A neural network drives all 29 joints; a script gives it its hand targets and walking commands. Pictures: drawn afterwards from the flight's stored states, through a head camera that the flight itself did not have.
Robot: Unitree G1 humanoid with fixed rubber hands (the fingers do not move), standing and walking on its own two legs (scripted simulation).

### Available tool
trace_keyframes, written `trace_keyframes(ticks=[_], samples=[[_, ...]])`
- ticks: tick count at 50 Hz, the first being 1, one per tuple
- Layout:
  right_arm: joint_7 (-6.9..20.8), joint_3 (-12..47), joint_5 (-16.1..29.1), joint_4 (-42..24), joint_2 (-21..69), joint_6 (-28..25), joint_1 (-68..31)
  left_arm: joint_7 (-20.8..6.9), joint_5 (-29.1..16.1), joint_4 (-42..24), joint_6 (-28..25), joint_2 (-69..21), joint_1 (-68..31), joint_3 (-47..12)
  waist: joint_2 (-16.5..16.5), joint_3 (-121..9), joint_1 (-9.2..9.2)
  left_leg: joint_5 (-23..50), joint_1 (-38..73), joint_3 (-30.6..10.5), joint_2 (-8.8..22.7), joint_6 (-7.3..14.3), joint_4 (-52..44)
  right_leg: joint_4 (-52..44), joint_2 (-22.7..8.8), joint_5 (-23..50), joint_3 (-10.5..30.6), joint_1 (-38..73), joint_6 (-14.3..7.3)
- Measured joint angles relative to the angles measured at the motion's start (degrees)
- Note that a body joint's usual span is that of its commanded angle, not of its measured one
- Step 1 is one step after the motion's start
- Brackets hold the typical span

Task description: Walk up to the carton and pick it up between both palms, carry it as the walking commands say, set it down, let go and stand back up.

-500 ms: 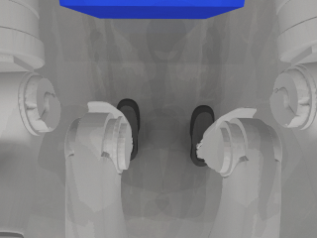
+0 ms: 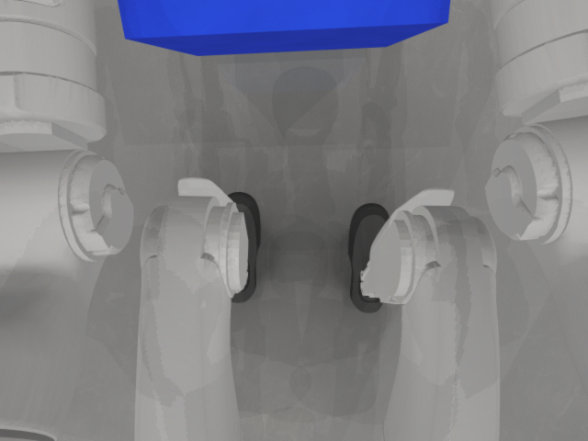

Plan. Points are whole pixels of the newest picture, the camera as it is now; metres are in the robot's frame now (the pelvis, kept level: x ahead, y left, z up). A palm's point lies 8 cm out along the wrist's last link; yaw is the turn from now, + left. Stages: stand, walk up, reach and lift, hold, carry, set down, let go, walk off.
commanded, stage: reach and lift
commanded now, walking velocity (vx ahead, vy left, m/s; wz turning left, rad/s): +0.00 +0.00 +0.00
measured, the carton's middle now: out of the picture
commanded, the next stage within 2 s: none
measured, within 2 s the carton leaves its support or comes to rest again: neither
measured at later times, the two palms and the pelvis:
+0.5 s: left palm out of the picture +0.54 +0.22 -0.04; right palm out of the picture +0.58 -0.12 -0.03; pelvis -0.01 +0.00 +0.05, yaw +0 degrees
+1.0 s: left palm out of the picture +0.52 +0.21 +0.03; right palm out of the picture +0.55 -0.12 +0.04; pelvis -0.02 +0.00 +0.10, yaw +0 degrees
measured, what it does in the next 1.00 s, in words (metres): rises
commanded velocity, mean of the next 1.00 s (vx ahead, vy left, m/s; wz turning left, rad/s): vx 0.00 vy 0.00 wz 0.00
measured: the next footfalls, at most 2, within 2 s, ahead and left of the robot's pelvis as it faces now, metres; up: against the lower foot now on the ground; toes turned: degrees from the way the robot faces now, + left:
none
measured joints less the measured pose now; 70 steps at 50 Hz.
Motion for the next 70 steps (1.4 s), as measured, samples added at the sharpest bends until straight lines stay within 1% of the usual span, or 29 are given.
trace_keyframes(ticks=[6,18,35,52,70], samples=[[0.08,-1.41,-1.72,-1.84,0.74,0.80,1.24,0.26,0.95,-3.03,0.83,-1.27,1.97,1.56,0.00,0.01,0.00,0.04,2.47,-0.02,-0.01,0.00,-2.24,-2.22,0.00,0.11,0.00,2.41,0.00],[0.00,-3.57,-2.78,-7.05,2.27,2.13,5.73,0.67,1.58,-7.72,2.22,-3.23,5.75,3.05,0.00,0.00,0.00,0.90,7.23,-0.09,-0.10,0.00,-6.31,-6.31,0.00,1.01,0.00,7.17,0.00],[0.45,-6.22,-4.52,-7.76,3.37,3.38,7.61,0.83,2.94,-8.24,3.76,-4.61,6.95,3.82,0.00,-0.05,0.00,3.30,14.01,-0.22,-0.24,0.00,-12.73,-12.85,0.00,3.46,0.00,14.01,0.00],[0.64,-6.56,-4.78,-11.26,4.78,4.14,13.02,1.33,2.86,-11.65,4.65,-6.52,12.02,3.82,0.00,-0.06,0.00,3.92,22.88,-0.25,-0.35,-0.15,-19.12,-19.17,0.00,4.11,0.11,22.80,0.00],[1.05,-7.26,-5.28,-11.56,5.71,4.17,16.33,1.97,2.88,-12.52,4.96,-8.11,15.47,3.82,0.00,-0.10,0.00,5.81,31.87,-0.28,-0.43,-0.27,-26.65,-26.68,0.08,6.09,0.30,31.70,0.00]])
